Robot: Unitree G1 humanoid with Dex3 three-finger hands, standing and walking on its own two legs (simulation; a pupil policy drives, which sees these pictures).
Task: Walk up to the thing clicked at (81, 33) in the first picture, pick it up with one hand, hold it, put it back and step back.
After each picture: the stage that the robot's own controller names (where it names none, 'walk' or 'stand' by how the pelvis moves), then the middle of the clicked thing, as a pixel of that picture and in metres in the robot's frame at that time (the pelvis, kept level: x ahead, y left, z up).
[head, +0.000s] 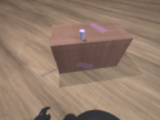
stand; (82, 34) +1.00 +0.13 -0.07
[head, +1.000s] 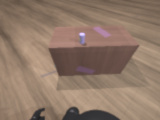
rise first; (82, 38) +0.91 +0.16 -0.05
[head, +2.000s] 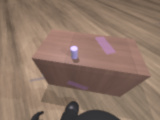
walk; (74, 52) +0.59 +0.21 -0.06
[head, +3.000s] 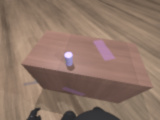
stand; (68, 59) +0.51 +0.18 -0.05
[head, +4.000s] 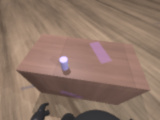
stand; (64, 63) +0.46 +0.23 -0.06
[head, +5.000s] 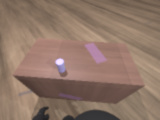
stand; (60, 65) +0.45 +0.26 -0.07
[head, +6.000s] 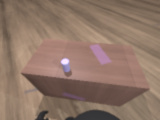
stand; (65, 65) +0.47 +0.23 -0.07
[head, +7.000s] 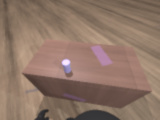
stand; (66, 66) +0.47 +0.22 -0.08
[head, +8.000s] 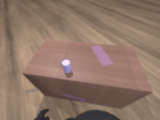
rise first; (66, 66) +0.46 +0.22 -0.08
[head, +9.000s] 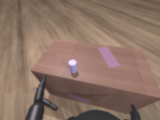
rise first; (73, 66) +0.47 +0.19 -0.07
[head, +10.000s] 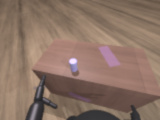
go down; (73, 65) +0.48 +0.19 -0.07
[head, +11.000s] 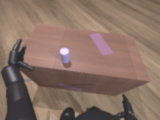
go down; (64, 55) +0.51 +0.17 -0.04
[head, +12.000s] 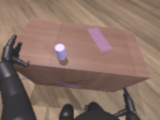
go down; (60, 52) +0.51 +0.18 -0.01
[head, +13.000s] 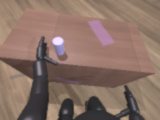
close in; (59, 46) +0.51 +0.18 +0.02
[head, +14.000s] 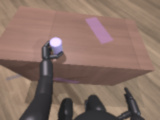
close; (57, 47) +0.49 +0.18 +0.03
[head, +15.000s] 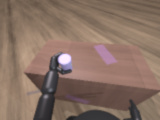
lift; (66, 64) +0.33 +0.15 +0.16
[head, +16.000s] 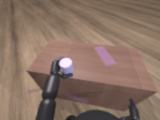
hold; (67, 68) +0.31 +0.15 +0.14
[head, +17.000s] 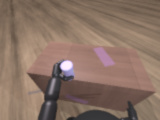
hold; (68, 71) +0.31 +0.14 +0.12
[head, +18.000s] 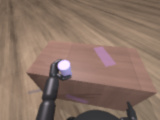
hold; (65, 70) +0.31 +0.16 +0.12
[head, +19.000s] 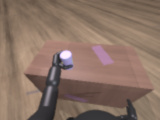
crouch; (67, 60) +0.38 +0.15 +0.13
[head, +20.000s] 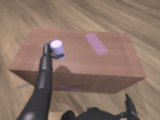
lower; (58, 50) +0.46 +0.18 +0.09
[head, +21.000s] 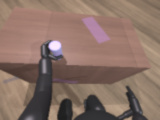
lower; (56, 51) +0.47 +0.16 +0.03
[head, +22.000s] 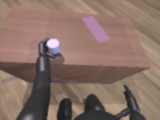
lower; (54, 49) +0.48 +0.17 +0.03
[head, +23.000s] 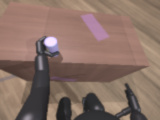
lower; (52, 47) +0.49 +0.18 +0.03
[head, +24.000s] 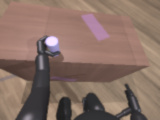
lower; (53, 47) +0.49 +0.17 +0.04
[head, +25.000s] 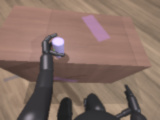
open; (58, 48) +0.49 +0.15 +0.04
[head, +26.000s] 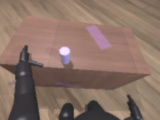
sink last; (65, 56) +0.47 +0.14 +0.01
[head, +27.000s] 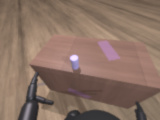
stand; (74, 62) +0.48 +0.16 -0.02
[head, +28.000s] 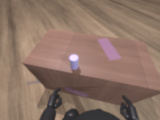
stand; (74, 62) +0.45 +0.15 -0.01
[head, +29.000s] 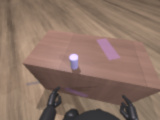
stand; (74, 61) +0.46 +0.15 -0.01
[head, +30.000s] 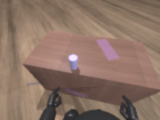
stand; (73, 62) +0.46 +0.15 -0.01
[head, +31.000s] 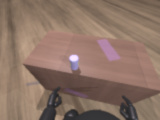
stand; (74, 62) +0.46 +0.14 -0.01
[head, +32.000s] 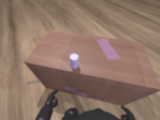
stand; (74, 61) +0.47 +0.15 -0.02
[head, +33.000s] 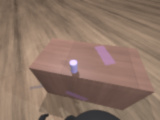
walk; (73, 66) +0.48 +0.16 -0.07
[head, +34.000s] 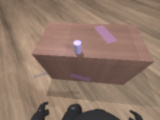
walk; (77, 47) +0.62 +0.14 -0.05
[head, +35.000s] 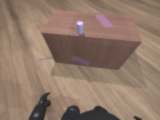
walk; (79, 28) +0.91 +0.15 -0.05
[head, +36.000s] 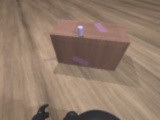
stand; (80, 31) +1.10 +0.19 -0.06
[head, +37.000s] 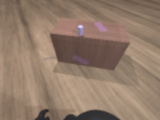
stand; (80, 30) +1.10 +0.18 -0.08
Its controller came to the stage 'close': yes
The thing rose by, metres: 0.22
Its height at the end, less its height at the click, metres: +0.00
